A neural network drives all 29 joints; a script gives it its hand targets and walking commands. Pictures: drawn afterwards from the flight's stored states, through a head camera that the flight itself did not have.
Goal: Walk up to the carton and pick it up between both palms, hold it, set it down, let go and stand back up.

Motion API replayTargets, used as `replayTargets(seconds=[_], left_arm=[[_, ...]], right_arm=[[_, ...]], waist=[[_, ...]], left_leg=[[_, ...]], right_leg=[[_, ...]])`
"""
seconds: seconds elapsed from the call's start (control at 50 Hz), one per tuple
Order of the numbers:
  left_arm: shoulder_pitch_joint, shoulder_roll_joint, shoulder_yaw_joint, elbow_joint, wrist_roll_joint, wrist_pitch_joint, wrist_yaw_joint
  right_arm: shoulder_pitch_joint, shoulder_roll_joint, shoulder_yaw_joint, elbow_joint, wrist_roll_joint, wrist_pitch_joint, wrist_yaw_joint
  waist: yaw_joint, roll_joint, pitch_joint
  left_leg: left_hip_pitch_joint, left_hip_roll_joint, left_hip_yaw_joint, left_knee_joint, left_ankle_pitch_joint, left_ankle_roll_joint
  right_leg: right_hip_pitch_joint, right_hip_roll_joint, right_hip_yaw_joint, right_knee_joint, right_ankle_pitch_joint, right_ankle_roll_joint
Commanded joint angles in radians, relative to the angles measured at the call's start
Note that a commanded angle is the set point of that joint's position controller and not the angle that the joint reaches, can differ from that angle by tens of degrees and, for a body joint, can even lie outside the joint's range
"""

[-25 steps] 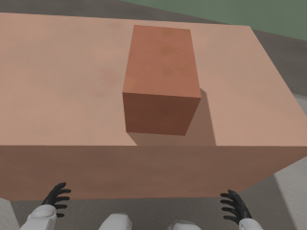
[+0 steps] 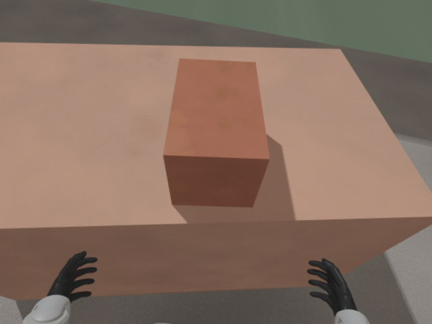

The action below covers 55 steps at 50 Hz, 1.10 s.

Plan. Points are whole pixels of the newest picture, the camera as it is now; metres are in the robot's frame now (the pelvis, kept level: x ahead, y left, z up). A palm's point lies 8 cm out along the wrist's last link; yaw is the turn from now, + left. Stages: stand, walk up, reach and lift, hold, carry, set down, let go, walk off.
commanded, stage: reach and lift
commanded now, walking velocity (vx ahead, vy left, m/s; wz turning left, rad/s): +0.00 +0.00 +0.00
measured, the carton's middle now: (215, 131) +0.49 +0.05 +0.04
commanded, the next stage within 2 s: none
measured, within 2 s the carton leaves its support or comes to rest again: neither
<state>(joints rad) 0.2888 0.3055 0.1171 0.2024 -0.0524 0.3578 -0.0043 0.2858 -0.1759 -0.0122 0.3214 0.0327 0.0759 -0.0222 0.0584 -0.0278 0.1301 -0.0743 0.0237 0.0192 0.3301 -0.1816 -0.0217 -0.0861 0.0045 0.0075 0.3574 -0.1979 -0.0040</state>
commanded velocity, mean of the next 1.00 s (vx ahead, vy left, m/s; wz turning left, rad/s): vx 0.00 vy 0.00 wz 0.00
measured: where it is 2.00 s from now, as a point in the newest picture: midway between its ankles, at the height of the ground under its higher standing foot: outside the picture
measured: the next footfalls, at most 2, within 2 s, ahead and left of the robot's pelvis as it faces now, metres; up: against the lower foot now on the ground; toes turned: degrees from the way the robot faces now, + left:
none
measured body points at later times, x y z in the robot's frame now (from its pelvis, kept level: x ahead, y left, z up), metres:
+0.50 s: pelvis +0.00 +0.02 +0.00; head -0.01 +0.03 +0.45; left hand +0.16 +0.26 +0.00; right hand +0.17 -0.18 +0.01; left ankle +0.00 +0.13 -0.75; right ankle +0.00 -0.11 -0.75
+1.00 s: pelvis -0.01 +0.00 +0.00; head -0.02 +0.01 +0.45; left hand +0.19 +0.24 +0.06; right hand +0.21 -0.15 +0.07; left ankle +0.00 +0.13 -0.75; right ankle +0.00 -0.11 -0.75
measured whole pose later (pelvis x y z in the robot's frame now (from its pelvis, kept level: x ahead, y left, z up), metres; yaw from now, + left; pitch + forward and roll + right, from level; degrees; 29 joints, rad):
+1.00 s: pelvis -0.01 +0.00 +0.00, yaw -1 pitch -6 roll +0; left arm 0.30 0.26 0.04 -0.26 -0.21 0.34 0.03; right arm 0.40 -0.09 0.07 -0.33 0.18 0.25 -0.14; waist 0.12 -0.02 0.07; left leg -0.02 0.03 0.04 0.29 -0.16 -0.02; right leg -0.04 0.01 0.02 0.33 -0.18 0.00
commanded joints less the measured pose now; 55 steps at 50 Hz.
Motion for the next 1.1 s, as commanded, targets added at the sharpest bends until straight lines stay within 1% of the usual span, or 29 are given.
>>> replayTargets(seconds=[0.0, 0.04, 0.06, 0.08, 0.1, 0.16, 0.24, 0.3, 0.32, 0.36, 0.44, 0.48, 0.5, 0.56, 0.58, 0.62, 0.64, 0.68, 0.7, 0.74, 0.76, 0.78, 0.84, 0.86, 0.88, 0.94, 1.0, 1.02, 1.08], left_arm=[[-0.019, 0.171, 0.06, -0.191, -0.027, -0.06, 0.005], [0.005, 0.157, 0.048, -0.231, -0.042, -0.057, 0.004], [0.007, 0.159, 0.041, -0.248, -0.029, -0.055, 0.008], [0.022, 0.151, 0.045, -0.24, -0.024, -0.053, 0.011], [0.032, 0.135, 0.038, -0.261, -0.019, -0.051, 0.012], [0.048, 0.107, 0.016, -0.366, -0.045, -0.059, 0.028], [0.095, 0.096, 0.014, -0.342, -0.037, -0.051, 0.033], [0.098, 0.069, 0.0, -0.436, -0.025, -0.045, 0.048], [0.11, 0.057, -0.006, -0.419, -0.033, -0.045, 0.047], [0.116, 0.059, -0.011, -0.474, -0.035, -0.052, 0.049], [0.1, 0.043, -0.024, -0.522, -0.049, -0.047, 0.065], [0.124, 0.032, -0.036, -0.546, -0.054, -0.038, 0.067], [0.115, 0.034, -0.03, -0.555, -0.054, -0.049, 0.074], [0.094, 0.027, -0.055, -0.577, -0.086, -0.063, 0.076], [0.074, 0.025, -0.07, -0.584, -0.076, -0.057, 0.08], [0.053, 0.026, -0.062, -0.61, -0.078, -0.052, 0.085], [0.046, 0.02, -0.077, -0.602, -0.081, -0.047, 0.086], [0.038, 0.032, -0.076, -0.624, -0.097, -0.049, 0.078], [0.018, 0.021, -0.086, -0.635, -0.097, -0.049, 0.082], [0.01, 0.02, -0.077, -0.651, -0.105, -0.045, 0.085], [-0.003, 0.017, -0.076, -0.64, -0.107, -0.051, 0.08], [-0.031, 0.027, -0.053, -0.633, -0.105, -0.053, 0.075], [-0.043, 0.051, -0.031, -0.61, -0.151, -0.051, 0.059], [-0.062, 0.062, -0.028, -0.621, -0.161, -0.055, 0.055], [-0.039, 0.063, -0.02, -0.638, -0.156, -0.053, 0.054], [-0.077, 0.076, -0.015, -0.657, -0.154, -0.061, 0.04], [-0.113, 0.08, -0.004, -0.661, -0.165, -0.06, 0.019], [-0.152, 0.105, -0.014, -0.626, -0.182, -0.064, 0.008], [-0.177, 0.08, -0.021, -0.64, -0.176, -0.035, 0.012]], right_arm=[[0.046, -0.088, -0.038, -0.212, -0.005, -0.046, -0.025], [0.04, -0.1, -0.052, -0.253, 0.002, -0.039, -0.032], [0.059, -0.093, -0.034, -0.224, 0.008, -0.033, -0.03], [0.051, -0.105, -0.051, -0.266, 0.005, -0.034, -0.032], [0.063, -0.099, -0.05, -0.272, 0.019, -0.032, -0.032], [0.067, -0.101, -0.051, -0.343, 0.04, -0.04, -0.023], [0.126, -0.079, -0.023, -0.422, 0.047, -0.007, -0.024], [0.151, -0.074, -0.008, -0.471, 0.082, 0.008, -0.017], [0.132, -0.064, -0.008, -0.495, 0.087, 0.013, -0.015], [0.16, -0.089, -0.035, -0.548, 0.073, 0.023, -0.022], [0.171, -0.075, -0.029, -0.603, 0.082, 0.06, -0.022], [0.188, -0.067, -0.013, -0.637, 0.086, 0.071, -0.028], [0.188, -0.055, 0.003, -0.659, 0.09, 0.072, -0.029], [0.162, -0.053, -0.019, -0.699, 0.085, 0.076, -0.031], [0.142, -0.068, -0.02, -0.687, 0.09, 0.087, -0.028], [0.134, -0.04, 0.001, -0.69, 0.113, 0.095, -0.037], [0.118, -0.062, -0.021, -0.698, 0.098, 0.102, -0.038], [0.117, -0.033, 0.001, -0.763, 0.112, 0.101, -0.048], [0.108, -0.031, 0.005, -0.747, 0.114, 0.109, -0.05], [0.081, -0.041, 0.013, -0.757, 0.126, 0.116, -0.054], [0.08, -0.035, 0.023, -0.782, 0.128, 0.119, -0.055], [0.064, -0.035, 0.038, -0.778, 0.133, 0.122, -0.064], [0.049, -0.005, 0.02, -0.837, 0.13, 0.129, -0.089], [0.06, 0.025, 0.041, -0.824, 0.123, 0.127, -0.096], [0.077, 0.031, 0.053, -0.853, 0.129, 0.128, -0.102], [0.079, 0.049, 0.075, -0.821, 0.148, 0.137, -0.118], [0.037, 0.047, 0.074, -0.84, 0.145, 0.144, -0.133], [-0.011, 0.061, 0.068, -0.856, 0.147, 0.149, -0.142], [-0.062, 0.081, 0.067, -0.84, 0.151, 0.155, -0.146]], waist=[[-0.009, 0.025, -0.174], [-0.019, 0.015, -0.175], [-0.019, 0.074, -0.149], [-0.017, 0.042, -0.158], [-0.014, 0.079, -0.16], [-0.008, 0.073, -0.158], [0.004, 0.047, -0.123], [0.004, 0.106, -0.133], [0.009, 0.061, -0.108], [0.005, 0.069, -0.104], [0.016, 0.085, -0.051], [0.009, 0.085, -0.052], [0.032, 0.09, -0.067], [0.026, 0.062, -0.054], [0.014, 0.107, -0.03], [0.025, 0.123, -0.034], [0.02, 0.103, -0.013], [0.028, 0.066, -0.053], [0.025, 0.106, -0.043], [0.041, 0.106, -0.03], [0.046, 0.095, -0.025], [0.061, 0.096, -0.036], [0.066, -0.023, -0.06], [0.054, -0.025, -0.074], [0.071, 0.014, -0.063], [0.053, 0.053, -0.06], [0.051, 0.049, -0.091], [0.027, 0.047, -0.096], [0.042, 0.082, -0.088]], left_leg=[[-0.001, -0.067, 0.094, -0.042, 0.182, -0.007], [0.034, -0.048, 0.087, -0.04, 0.229, -0.013], [0.033, -0.052, 0.089, -0.041, 0.245, -0.028], [0.029, -0.047, 0.081, -0.048, 0.254, -0.02], [0.027, -0.049, 0.087, -0.045, 0.27, -0.029], [0.033, -0.034, 0.082, -0.041, 0.308, -0.033], [0.01, -0.04, 0.087, -0.076, 0.287, -0.028], [0.034, -0.037, 0.075, -0.084, 0.302, -0.039], [0.021, -0.039, 0.076, -0.084, 0.293, -0.034], [0.046, -0.042, 0.08, -0.093, 0.285, -0.043], [-0.04, -0.016, 0.067, -0.13, 0.142, -0.022], [-0.029, -0.013, 0.064, -0.125, 0.152, -0.022], [-0.036, -0.017, 0.065, -0.127, 0.154, -0.023], [-0.109, 0.005, 0.058, -0.155, 0.034, -0.001], [-0.158, 0.022, 0.049, -0.185, -0.048, 0.005], [-0.182, 0.024, 0.048, -0.182, -0.082, 0.016], [-0.154, 0.022, 0.038, -0.185, -0.077, -0.004], [-0.144, 0.026, 0.04, -0.177, -0.073, 0.017], [-0.167, 0.034, 0.041, -0.19, -0.116, 0.017], [-0.177, 0.036, 0.043, -0.18, -0.092, 0.016], [-0.239, 0.049, 0.039, -0.198, -0.147, 0.04], [-0.235, 0.046, 0.052, -0.192, -0.142, 0.047], [-0.039, -0.01, 0.061, -0.121, -0.02, 0.016], [-0.002, -0.025, 0.071, -0.11, -0.017, 0.016], [0.014, -0.019, 0.066, -0.106, 0.011, 0.01], [0.036, -0.016, 0.048, -0.105, 0.042, 0.007], [0.031, -0.01, 0.047, -0.096, 0.044, 0.017], [0.019, -0.019, 0.043, -0.095, 0.009, 0.019], [0.042, -0.006, 0.03, -0.097, 0.037, 0.005]], right_leg=[[0.056, 0.003, -0.004, -0.076, 0.215, 0.031], [0.038, 0.016, -0.017, -0.078, 0.227, 0.023], [0.015, 0.014, -0.019, -0.091, 0.2, 0.016], [0.035, 0.024, -0.024, -0.093, 0.172, 0.008], [0.027, 0.026, -0.023, -0.092, 0.181, 0.008], [0.028, 0.032, -0.025, -0.097, 0.176, -0.003], [0.051, 0.03, -0.017, -0.121, 0.146, -0.003], [0.057, 0.03, -0.011, -0.122, 0.147, -0.011], [0.055, 0.031, -0.006, -0.135, 0.139, -0.008], [0.032, 0.037, -0.008, -0.136, 0.13, -0.012], [0.069, 0.034, 0.009, -0.132, 0.063, -0.019], [0.084, 0.027, 0.021, -0.138, 0.096, -0.018], [0.087, 0.026, 0.017, -0.139, 0.089, -0.016], [0.118, 0.036, 0.014, -0.116, 0.055, -0.015], [0.132, 0.041, 0.013, -0.11, 0.023, -0.02], [0.164, 0.036, 0.018, -0.106, 0.019, -0.01], [0.128, 0.032, 0.015, -0.118, 0.002, -0.018], [0.148, 0.032, 0.024, -0.115, 0.01, -0.012], [0.144, 0.033, 0.022, -0.102, -0.015, -0.008], [0.122, 0.029, 0.022, -0.093, -0.001, -0.011], [0.178, 0.045, 0.019, -0.081, -0.022, -0.006], [0.18, 0.038, 0.015, -0.075, -0.019, -0.002], [0.003, -0.021, 0.049, -0.148, -0.091, 0.004], [-0.038, -0.023, 0.042, -0.159, -0.11, 0.008], [-0.04, -0.029, 0.046, -0.153, -0.084, 0.005], [-0.04, -0.03, 0.042, -0.152, -0.055, 0.002], [-0.02, -0.031, 0.039, -0.149, -0.045, 0.005], [-0.01, -0.037, 0.042, -0.152, -0.055, 0.017], [-0.018, -0.034, 0.044, -0.145, -0.039, -0.004]])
